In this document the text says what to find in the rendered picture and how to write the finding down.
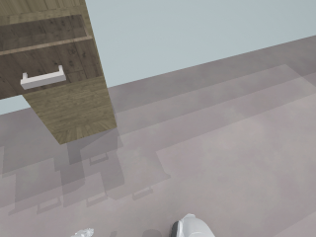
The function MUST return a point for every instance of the handle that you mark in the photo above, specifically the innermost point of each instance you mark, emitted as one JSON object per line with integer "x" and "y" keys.
{"x": 45, "y": 79}

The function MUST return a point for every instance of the drawer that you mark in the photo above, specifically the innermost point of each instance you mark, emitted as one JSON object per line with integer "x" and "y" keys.
{"x": 39, "y": 47}

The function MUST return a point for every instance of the right robot thigh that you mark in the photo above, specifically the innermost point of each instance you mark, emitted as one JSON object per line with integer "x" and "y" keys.
{"x": 193, "y": 227}

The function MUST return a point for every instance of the cabinet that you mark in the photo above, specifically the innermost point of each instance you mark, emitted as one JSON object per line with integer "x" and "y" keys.
{"x": 70, "y": 111}

